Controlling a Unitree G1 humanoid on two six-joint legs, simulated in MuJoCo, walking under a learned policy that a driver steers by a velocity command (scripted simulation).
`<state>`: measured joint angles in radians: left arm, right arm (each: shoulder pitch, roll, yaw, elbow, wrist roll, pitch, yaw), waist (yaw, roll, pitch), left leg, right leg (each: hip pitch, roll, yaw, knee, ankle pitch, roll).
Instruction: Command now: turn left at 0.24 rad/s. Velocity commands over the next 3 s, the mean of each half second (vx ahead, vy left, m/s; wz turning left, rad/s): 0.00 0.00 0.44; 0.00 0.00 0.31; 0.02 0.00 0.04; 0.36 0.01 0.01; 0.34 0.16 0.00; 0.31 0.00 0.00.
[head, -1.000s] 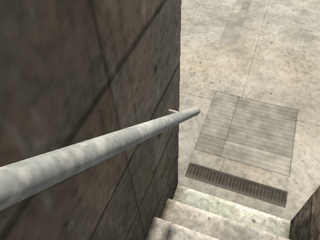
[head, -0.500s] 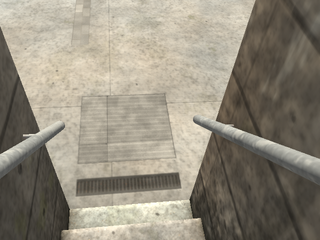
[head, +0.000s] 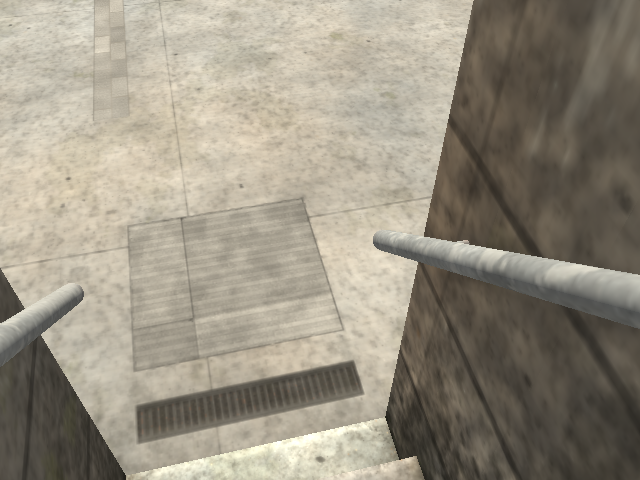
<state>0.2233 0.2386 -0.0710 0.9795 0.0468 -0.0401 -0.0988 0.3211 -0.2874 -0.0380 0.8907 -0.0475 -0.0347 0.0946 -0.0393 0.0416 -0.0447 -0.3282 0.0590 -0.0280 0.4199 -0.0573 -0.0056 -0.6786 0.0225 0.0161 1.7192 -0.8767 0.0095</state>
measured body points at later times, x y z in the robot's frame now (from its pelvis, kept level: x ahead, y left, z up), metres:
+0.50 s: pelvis +0.00 +0.05 -0.07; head +0.02 +0.07 +0.38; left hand +0.16 +0.35 -0.15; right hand +0.09 -0.25 -0.16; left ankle +0.09 +0.14 -0.77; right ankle -0.01 -0.10 -0.48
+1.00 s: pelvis -0.06 -0.06 -0.02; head -0.07 -0.08 +0.43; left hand +0.02 +0.22 -0.08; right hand +0.14 -0.31 -0.12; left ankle +0.07 +0.16 -0.69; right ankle -0.04 -0.15 -0.55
